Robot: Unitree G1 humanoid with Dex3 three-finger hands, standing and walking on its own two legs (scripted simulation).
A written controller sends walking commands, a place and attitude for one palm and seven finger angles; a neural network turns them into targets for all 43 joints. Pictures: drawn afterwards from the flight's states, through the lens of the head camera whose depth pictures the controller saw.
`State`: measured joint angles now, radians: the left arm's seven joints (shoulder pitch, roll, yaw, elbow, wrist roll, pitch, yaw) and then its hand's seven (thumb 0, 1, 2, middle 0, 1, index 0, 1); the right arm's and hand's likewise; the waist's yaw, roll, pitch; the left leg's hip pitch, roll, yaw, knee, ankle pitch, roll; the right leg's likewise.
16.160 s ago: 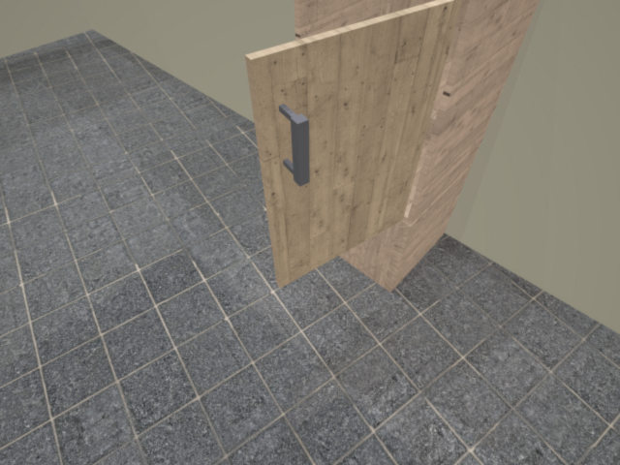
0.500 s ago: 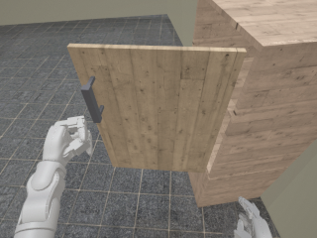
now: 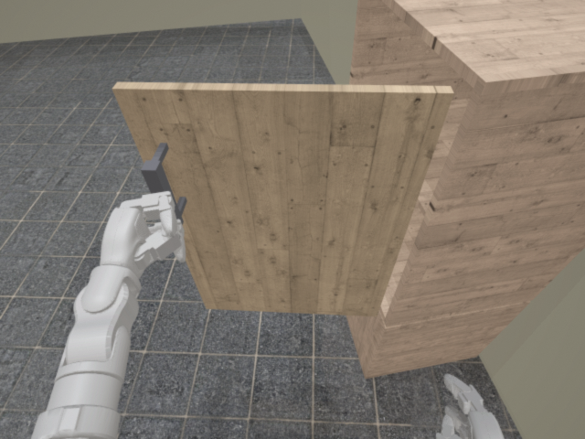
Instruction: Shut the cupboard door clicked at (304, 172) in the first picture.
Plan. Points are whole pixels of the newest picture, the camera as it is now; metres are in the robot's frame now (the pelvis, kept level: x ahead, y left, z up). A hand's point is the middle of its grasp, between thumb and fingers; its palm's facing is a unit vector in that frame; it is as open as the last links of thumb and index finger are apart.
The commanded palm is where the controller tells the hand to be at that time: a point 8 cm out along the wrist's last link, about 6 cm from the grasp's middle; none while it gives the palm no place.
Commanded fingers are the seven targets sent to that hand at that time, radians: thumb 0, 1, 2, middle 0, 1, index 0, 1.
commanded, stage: bring the fist close to the handle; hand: left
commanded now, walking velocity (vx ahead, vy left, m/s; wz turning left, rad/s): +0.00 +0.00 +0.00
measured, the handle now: (168, 188) +0.44 +0.22 +0.11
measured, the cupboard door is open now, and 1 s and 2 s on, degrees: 77 73 63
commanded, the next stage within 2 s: push the door shut along its arc in 0.30 s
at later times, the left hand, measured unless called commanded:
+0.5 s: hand (185, 238) +0.34 +0.17 +0.12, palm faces +0.03 -1.00 -0.04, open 3.1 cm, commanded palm +0.32 +0.22 +0.12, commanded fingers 0.00 0.90 0.90 -1.30 -1.50 -1.30 -1.50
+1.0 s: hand (187, 206) +0.39 +0.18 +0.12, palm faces -0.09 -0.99 -0.06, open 3.1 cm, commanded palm +0.38 +0.21 +0.12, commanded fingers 0.00 0.90 0.90 -1.30 -1.50 -1.30 -1.50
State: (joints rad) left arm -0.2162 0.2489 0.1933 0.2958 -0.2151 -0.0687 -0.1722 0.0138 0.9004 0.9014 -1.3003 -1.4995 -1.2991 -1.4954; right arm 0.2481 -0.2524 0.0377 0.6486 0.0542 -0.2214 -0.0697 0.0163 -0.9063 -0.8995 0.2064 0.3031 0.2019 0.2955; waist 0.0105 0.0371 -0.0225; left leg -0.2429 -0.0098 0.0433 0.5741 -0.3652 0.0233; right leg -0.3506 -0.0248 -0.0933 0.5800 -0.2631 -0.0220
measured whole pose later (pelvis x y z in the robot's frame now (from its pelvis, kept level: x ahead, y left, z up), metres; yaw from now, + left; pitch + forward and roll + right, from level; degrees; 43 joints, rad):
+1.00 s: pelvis -0.02 -0.01 +0.00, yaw +1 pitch +4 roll +0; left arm -0.60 0.37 0.20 0.78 -0.22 -0.18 -0.32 0.01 0.90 0.90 -1.33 -1.50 -1.30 -1.50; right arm 0.29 -0.29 0.04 0.68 0.06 -0.15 -0.08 0.01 -0.91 -0.90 0.21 0.30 0.20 0.30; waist -0.03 0.03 -0.01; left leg -0.34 -0.02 0.03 0.62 -0.35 0.02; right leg -0.44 -0.03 -0.11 0.62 -0.25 -0.03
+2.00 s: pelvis -0.02 +0.01 -0.02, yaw +0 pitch +14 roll -1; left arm -1.13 0.50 0.18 1.27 -0.17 -0.22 -0.49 0.00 0.92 0.98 -1.30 -1.50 -1.30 -1.50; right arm 0.37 -0.31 0.04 0.71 0.01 -0.12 -0.07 0.01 -0.91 -0.90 0.21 0.30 0.20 0.30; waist -0.17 0.01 -0.02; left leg -0.61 -0.01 0.04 0.76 -0.39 0.04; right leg -0.68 -0.03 -0.10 0.70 -0.25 -0.02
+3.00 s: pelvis -0.01 -0.02 -0.01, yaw -2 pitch +11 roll +0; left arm -0.91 0.27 0.25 1.13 -0.08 -0.27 0.00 0.01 0.90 0.90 -1.30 -1.50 -1.30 -1.50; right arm 0.41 -0.28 -0.01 0.67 0.02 -0.01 0.02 0.01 -0.91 -0.90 0.21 0.30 0.20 0.30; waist -0.10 0.04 -0.07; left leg -0.47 0.03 0.05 0.66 -0.38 0.00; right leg -0.57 0.01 -0.08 0.63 -0.25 -0.05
